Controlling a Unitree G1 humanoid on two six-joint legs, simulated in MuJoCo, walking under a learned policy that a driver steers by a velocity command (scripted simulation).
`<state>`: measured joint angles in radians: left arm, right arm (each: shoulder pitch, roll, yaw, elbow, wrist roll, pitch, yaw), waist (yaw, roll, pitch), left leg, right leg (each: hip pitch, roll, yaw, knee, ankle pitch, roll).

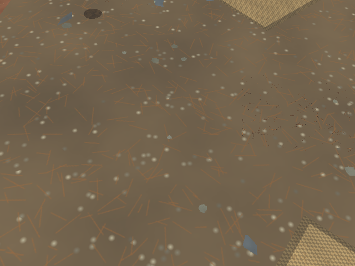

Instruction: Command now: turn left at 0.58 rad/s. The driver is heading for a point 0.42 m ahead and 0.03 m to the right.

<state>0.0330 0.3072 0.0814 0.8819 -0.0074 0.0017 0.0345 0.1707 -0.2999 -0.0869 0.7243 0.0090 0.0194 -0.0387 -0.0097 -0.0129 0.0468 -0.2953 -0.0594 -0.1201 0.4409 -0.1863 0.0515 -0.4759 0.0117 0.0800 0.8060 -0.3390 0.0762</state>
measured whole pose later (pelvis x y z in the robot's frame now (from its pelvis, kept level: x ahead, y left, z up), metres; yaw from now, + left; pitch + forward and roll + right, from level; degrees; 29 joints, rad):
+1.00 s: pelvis +0.32 +0.04 -0.02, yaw +1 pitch +2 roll +2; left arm 0.04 0.25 0.03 0.78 0.01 -0.08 -0.05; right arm 0.36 -0.26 -0.06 0.87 0.01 -0.06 -0.02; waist -0.05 -0.04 0.04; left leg 0.03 -0.02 0.13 0.36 -0.40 0.01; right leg -0.50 -0.02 -0.01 0.50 0.07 -0.06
